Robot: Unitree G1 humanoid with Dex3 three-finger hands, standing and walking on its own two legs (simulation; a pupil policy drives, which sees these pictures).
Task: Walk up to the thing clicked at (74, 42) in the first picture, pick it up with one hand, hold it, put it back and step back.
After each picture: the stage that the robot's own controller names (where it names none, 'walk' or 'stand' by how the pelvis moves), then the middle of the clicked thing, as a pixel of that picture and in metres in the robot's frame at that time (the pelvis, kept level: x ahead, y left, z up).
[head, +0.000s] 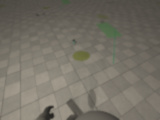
stand; (73, 41) +1.75 +0.53 -0.72
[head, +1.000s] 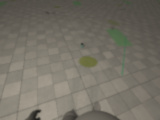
walk; (81, 45) +1.66 +0.23 -0.70
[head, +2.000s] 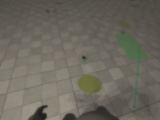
walk; (83, 59) +1.10 +0.13 -0.72
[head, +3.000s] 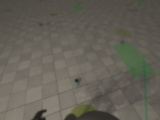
walk; (76, 82) +0.65 +0.23 -0.70
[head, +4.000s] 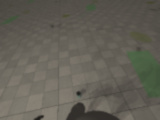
walk; (78, 94) +0.43 +0.24 -0.71
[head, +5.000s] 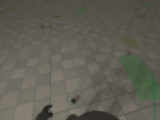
stand; (73, 101) +0.35 +0.20 -0.72
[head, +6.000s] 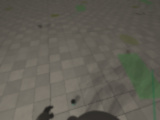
stand; (73, 102) +0.33 +0.20 -0.73
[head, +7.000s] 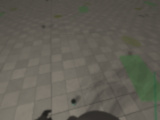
stand; (73, 102) +0.34 +0.21 -0.73
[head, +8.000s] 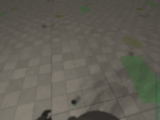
stand; (73, 103) +0.33 +0.20 -0.73
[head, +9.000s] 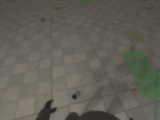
go down; (74, 97) +0.35 +0.20 -0.72
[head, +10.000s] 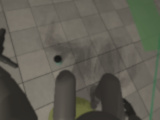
go down; (58, 60) +0.42 +0.25 -0.29
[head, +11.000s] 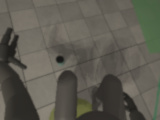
close in; (60, 61) +0.42 +0.25 -0.28
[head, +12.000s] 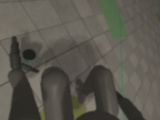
close in; (29, 57) +0.41 +0.28 -0.22
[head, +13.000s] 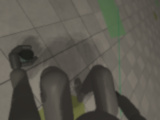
close; (27, 56) +0.40 +0.29 -0.22
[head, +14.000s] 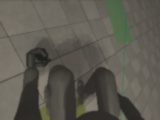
lift; (41, 57) +0.38 +0.25 -0.21
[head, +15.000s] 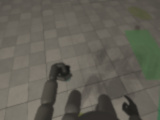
lift; (65, 73) +0.33 +0.19 -0.01
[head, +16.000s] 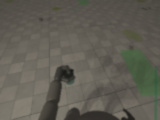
hold; (69, 77) +0.32 +0.17 +0.00
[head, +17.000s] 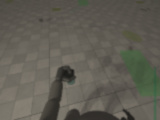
hold; (70, 77) +0.32 +0.17 -0.01
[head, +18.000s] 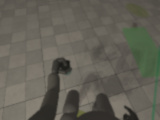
crouch; (66, 68) +0.38 +0.19 -0.06
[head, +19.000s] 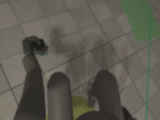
lower; (41, 48) +0.47 +0.28 -0.13
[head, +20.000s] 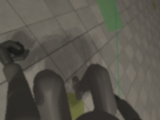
lower; (18, 52) +0.43 +0.30 -0.23
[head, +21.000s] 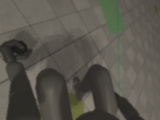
lower; (21, 51) +0.43 +0.30 -0.23
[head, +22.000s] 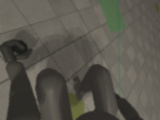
lower; (21, 51) +0.43 +0.30 -0.23
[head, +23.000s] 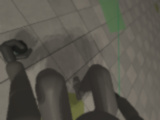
lower; (21, 50) +0.43 +0.30 -0.23
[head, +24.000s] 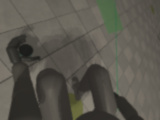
open; (25, 52) +0.42 +0.27 -0.23
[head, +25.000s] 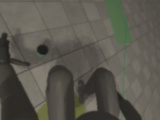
stand; (41, 52) +0.43 +0.26 -0.24
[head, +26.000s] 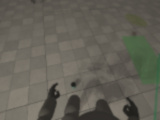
stand; (73, 85) +0.40 +0.18 -0.58
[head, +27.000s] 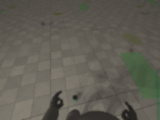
stand; (75, 98) +0.38 +0.18 -0.67
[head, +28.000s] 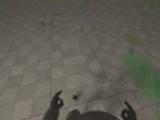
stand; (75, 98) +0.39 +0.18 -0.67
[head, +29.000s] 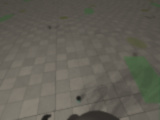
stand; (78, 99) +0.40 +0.17 -0.72
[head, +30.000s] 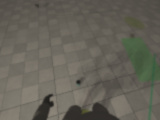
walk; (78, 83) +0.46 +0.13 -0.70
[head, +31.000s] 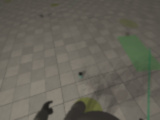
walk; (80, 75) +0.67 +0.20 -0.70
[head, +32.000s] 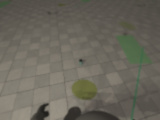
stand; (80, 62) +1.00 +0.22 -0.70
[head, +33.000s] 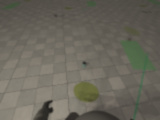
stand; (84, 64) +1.02 +0.15 -0.71
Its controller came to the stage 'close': yes
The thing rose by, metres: 0.71
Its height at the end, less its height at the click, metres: +0.00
